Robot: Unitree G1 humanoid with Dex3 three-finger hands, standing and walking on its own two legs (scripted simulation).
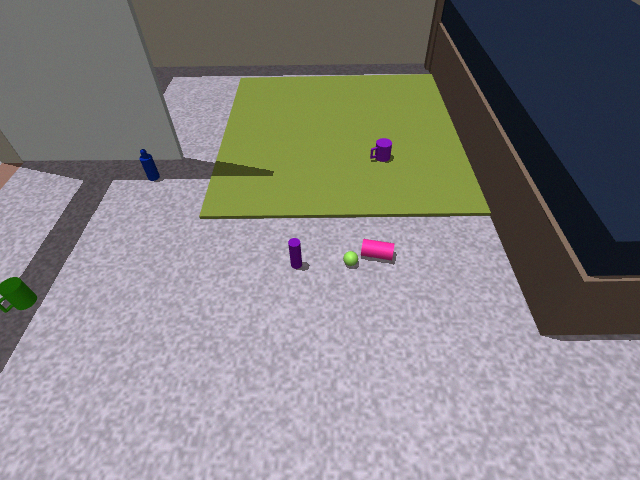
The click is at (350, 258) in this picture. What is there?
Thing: free ball
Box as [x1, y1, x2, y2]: [343, 251, 357, 265]
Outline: 348,251 345,253 343,259 346,264 352,265 357,261 357,255 352,251
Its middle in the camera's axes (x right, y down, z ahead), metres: +0.13 +0.07 +1.58
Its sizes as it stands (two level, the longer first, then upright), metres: 0.060 0.060 0.060
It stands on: the floor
